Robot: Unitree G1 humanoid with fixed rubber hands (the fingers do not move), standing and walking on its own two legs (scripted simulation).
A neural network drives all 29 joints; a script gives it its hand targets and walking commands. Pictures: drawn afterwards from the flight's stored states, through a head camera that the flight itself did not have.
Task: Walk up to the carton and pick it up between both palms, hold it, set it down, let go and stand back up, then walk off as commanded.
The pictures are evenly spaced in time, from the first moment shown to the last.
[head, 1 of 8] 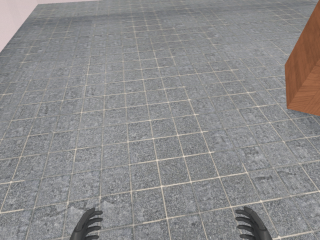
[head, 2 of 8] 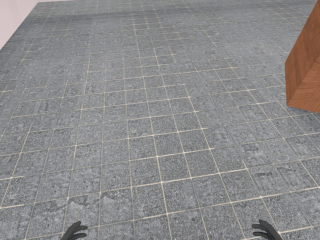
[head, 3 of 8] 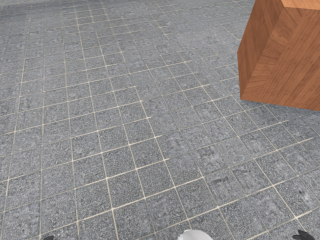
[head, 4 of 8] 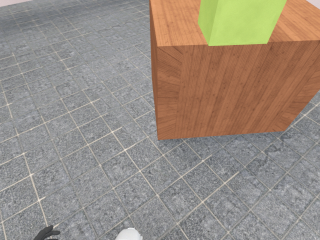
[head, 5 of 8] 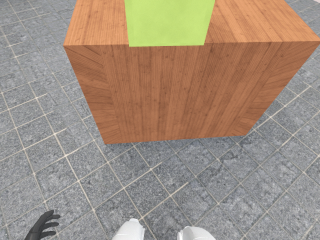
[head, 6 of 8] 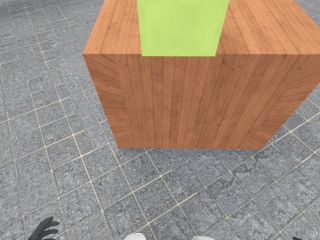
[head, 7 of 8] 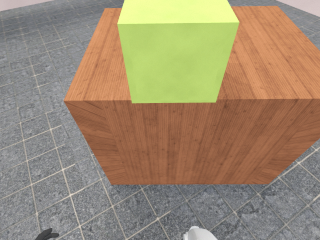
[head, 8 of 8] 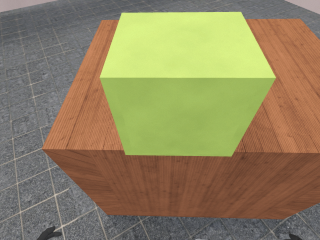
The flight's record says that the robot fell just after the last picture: no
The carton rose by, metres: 0.00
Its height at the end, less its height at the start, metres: +0.00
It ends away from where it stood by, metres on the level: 0.00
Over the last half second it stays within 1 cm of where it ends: yes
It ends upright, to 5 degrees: yes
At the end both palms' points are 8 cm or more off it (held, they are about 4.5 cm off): yes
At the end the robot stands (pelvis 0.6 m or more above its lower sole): yes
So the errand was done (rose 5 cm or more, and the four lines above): no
